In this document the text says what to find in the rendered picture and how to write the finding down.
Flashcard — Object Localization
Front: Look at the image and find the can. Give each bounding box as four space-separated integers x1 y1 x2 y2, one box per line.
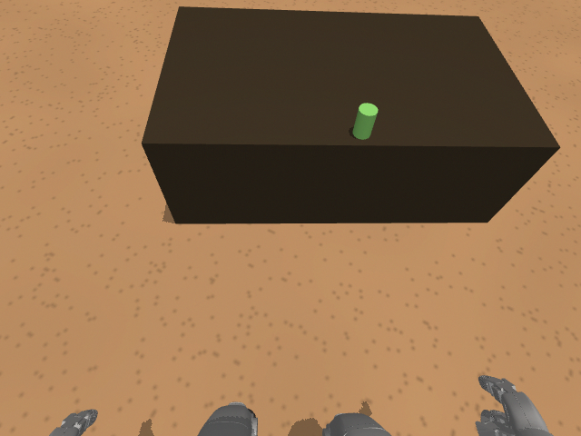
352 103 378 140

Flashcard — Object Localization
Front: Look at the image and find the left robot hand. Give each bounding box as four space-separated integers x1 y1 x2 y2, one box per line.
49 410 98 436

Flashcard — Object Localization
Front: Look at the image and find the right robot hand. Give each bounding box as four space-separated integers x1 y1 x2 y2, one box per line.
476 375 549 436

